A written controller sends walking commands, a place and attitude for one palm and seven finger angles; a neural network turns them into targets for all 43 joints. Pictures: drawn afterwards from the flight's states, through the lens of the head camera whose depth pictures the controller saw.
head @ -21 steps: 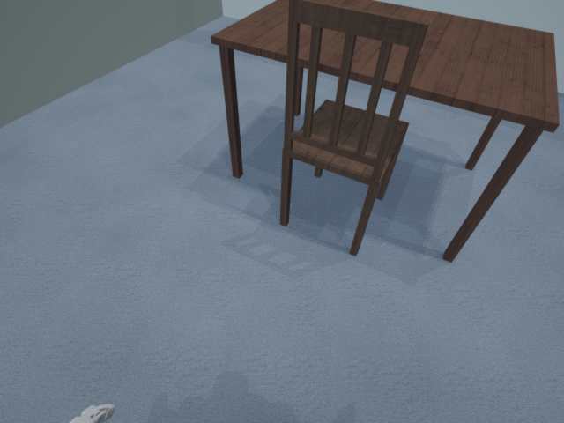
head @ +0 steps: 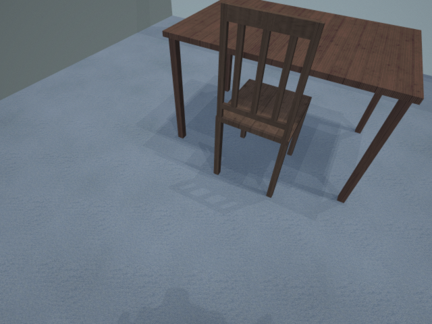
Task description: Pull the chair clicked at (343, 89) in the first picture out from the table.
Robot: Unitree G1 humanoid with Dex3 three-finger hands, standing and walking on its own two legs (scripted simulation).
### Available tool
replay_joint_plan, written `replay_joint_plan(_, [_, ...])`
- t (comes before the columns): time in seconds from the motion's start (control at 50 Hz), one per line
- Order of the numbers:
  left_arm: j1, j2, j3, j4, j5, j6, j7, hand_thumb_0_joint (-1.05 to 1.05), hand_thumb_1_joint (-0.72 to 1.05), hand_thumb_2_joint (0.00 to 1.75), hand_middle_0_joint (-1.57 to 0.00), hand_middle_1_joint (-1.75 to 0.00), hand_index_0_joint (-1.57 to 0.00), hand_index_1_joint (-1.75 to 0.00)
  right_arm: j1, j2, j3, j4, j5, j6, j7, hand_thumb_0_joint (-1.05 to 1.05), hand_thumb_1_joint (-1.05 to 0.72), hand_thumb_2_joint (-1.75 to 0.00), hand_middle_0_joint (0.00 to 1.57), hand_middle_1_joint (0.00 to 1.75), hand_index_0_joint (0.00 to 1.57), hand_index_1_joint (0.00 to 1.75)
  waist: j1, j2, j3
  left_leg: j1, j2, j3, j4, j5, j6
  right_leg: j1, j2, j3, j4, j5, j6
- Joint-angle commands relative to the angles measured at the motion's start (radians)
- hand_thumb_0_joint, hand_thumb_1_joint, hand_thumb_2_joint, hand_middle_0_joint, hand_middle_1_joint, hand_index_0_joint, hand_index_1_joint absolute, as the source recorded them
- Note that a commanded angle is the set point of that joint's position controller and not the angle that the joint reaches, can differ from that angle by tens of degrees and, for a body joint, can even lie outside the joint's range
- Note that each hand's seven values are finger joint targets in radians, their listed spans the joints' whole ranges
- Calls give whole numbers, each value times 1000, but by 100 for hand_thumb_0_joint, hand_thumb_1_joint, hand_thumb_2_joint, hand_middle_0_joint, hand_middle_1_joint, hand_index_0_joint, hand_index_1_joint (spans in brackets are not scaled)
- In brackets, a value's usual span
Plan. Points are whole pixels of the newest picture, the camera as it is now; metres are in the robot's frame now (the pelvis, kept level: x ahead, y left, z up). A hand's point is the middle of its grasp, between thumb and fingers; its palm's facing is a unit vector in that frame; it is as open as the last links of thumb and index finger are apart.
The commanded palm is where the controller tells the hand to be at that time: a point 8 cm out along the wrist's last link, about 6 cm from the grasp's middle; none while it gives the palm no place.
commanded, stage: stand and wait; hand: left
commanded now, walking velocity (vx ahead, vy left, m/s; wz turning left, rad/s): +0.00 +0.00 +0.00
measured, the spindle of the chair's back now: (259, 76) +1.04 -0.11 -0.06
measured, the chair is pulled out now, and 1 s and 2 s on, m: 0.00 0.00 0.00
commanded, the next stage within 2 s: look at it before walking up in 0.56 s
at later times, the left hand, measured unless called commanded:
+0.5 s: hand out of the picture +0.06 +0.23 -0.15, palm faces -0.03 -0.94 -0.33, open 7.4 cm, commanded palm none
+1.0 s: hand out of the picture +0.06 +0.23 -0.15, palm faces -0.03 -0.95 -0.32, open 7.4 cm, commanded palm none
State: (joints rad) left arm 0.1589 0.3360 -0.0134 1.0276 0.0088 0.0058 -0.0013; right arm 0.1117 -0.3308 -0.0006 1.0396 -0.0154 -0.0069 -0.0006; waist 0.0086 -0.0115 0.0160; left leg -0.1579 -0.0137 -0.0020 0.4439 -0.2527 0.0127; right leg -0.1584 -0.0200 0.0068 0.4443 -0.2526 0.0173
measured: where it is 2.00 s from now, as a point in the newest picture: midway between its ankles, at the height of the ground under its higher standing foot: outside the picture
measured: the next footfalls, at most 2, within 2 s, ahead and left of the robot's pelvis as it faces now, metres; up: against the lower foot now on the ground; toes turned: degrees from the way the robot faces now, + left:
left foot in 1.56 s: +0.10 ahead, +0.14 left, +0.00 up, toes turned +15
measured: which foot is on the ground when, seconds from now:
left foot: down 0.00-1.00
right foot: down 0.00-1.00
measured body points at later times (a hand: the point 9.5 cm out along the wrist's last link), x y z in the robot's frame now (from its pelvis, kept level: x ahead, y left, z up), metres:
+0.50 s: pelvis -0.01 -0.01 +0.00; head -0.02 -0.01 +0.45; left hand +0.06 +0.28 -0.13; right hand +0.06 -0.31 -0.13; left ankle -0.01 +0.11 -0.74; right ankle -0.01 -0.13 -0.74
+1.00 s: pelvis -0.01 -0.01 +0.00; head -0.01 -0.01 +0.45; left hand +0.06 +0.28 -0.13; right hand +0.06 -0.31 -0.13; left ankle -0.01 +0.11 -0.74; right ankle -0.01 -0.13 -0.74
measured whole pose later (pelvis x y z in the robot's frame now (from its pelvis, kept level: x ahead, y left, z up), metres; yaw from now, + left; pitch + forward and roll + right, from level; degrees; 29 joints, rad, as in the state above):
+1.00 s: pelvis -0.01 -0.01 +0.00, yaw -1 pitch -2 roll +0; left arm 0.16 0.33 -0.01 1.09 0.01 -0.01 0.00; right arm 0.13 -0.33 0.00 1.12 -0.01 -0.01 0.00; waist 0.00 0.00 0.02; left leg -0.14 0.01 0.00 0.37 -0.20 -0.01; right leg -0.15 0.00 0.01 0.38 -0.20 0.00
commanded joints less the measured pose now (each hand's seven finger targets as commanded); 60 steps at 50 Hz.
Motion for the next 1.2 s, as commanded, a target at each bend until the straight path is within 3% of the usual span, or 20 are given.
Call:
replay_joint_plan(0.0, [-59, 206, 50, -62, 2, -24, 15, 0, 90, 90, -20, -30, -20, -30, -59, -206, -42, -59, 5, -27, -13, 0, -90, -90, 20, 30, 20, 30, -7, 24, -46, -6, 117, -97, -94, 170, 27, 9, -96, 83, -73, 153, -45])
replay_joint_plan(0.38, [-46, 208, 47, -14, 2, -28, 13, 0, 90, 90, -20, -30, -20, -30, -25, -205, -36, 2, 7, -25, -10, 0, -90, -90, 20, 30, 20, 30, -7, 4, -23, -6, 120, -99, -124, 102, 16, -16, -100, 109, -127, 67, -48])
replay_joint_plan(1.18, [-36, 203, 47, -4, 2, -35, 15, 0, 90, 90, -20, -30, -20, -30, -23, -201, -33, 14, 10, -27, -12, 0, -90, -90, 20, 30, 20, 30, -6, 9, -49, 39, 133, -90, -132, 201, 9, 22, -100, 103, -127, 201, -47])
